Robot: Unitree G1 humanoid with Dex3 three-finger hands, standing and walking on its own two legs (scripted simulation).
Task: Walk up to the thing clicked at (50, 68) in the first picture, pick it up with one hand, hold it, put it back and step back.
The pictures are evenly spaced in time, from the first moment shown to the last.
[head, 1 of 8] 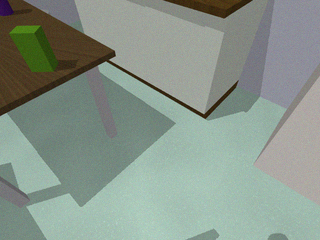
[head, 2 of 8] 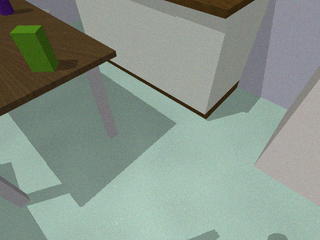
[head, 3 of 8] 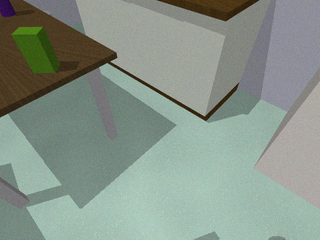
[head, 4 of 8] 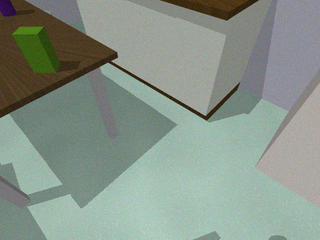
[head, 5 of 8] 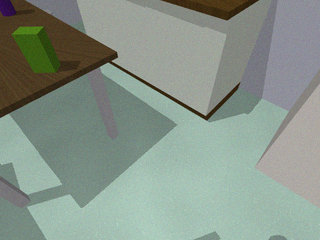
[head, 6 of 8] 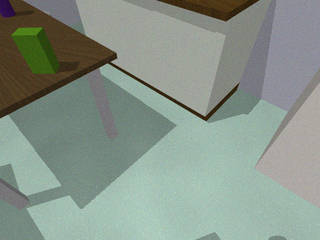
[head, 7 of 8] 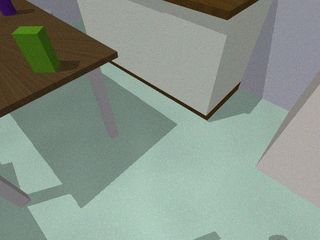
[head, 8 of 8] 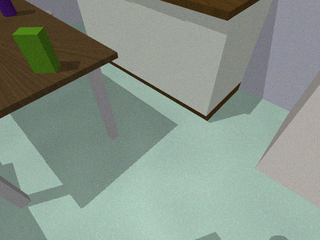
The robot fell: no
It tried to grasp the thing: no
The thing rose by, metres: 0.00
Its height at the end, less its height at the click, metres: +0.00
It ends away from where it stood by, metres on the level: 0.00
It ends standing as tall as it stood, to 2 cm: yes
